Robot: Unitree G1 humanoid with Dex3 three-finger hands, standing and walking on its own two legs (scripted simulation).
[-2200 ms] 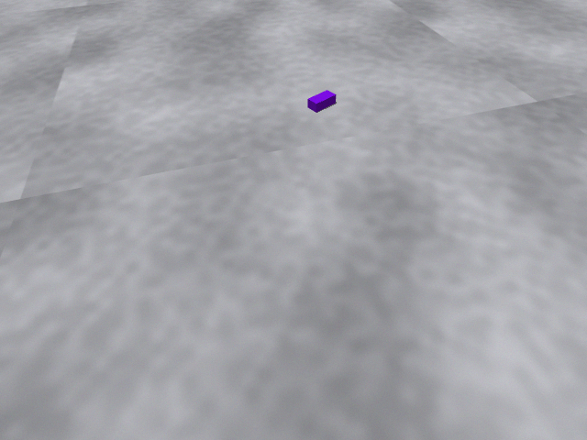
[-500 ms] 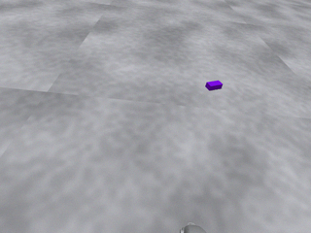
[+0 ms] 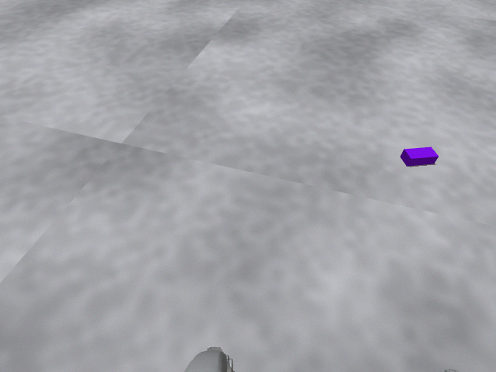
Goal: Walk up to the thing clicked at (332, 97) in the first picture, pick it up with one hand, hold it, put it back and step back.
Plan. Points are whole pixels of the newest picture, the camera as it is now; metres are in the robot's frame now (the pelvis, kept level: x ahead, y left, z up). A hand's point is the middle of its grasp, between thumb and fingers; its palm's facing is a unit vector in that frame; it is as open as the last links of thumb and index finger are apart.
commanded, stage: walk up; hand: left
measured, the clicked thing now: (419, 156) +1.48 -0.90 -0.74
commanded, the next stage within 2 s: none
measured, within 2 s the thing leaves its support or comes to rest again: neither
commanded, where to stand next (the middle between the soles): +1.11 -1.25 m, yaw +13 degrees
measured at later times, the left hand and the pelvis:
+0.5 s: hand (219, 262) +0.37 +0.12 -0.15, palm faces +0.00 -0.94 -0.33, open 7.4 cm; pelvis +0.25 -0.18 -0.03, yaw +3 degrees
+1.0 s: hand (294, 243) +0.46 -0.05 -0.18, palm faces +0.07 -0.95 -0.29, open 7.4 cm; pelvis +0.44 -0.33 -0.02, yaw +7 degrees
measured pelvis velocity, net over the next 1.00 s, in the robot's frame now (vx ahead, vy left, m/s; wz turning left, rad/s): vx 0.44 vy -0.33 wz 0.12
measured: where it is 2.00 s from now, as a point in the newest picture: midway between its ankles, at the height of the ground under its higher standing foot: (416, 268)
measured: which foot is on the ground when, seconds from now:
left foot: up 0.00-0.06, down 0.08-0.50, up 0.52-0.88, down 0.90-1.00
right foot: down 0.00-0.10, up 0.12-0.48, down 0.50-0.90, up 0.92-1.00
